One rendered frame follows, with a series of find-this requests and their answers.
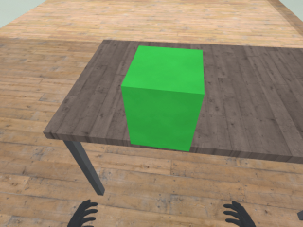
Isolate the right robot hand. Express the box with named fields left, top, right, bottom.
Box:
left=223, top=201, right=256, bottom=227

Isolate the table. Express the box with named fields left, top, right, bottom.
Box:
left=43, top=39, right=303, bottom=221

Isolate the carton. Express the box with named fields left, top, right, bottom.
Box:
left=121, top=45, right=205, bottom=151

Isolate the left robot hand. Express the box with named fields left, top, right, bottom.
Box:
left=67, top=199, right=98, bottom=227

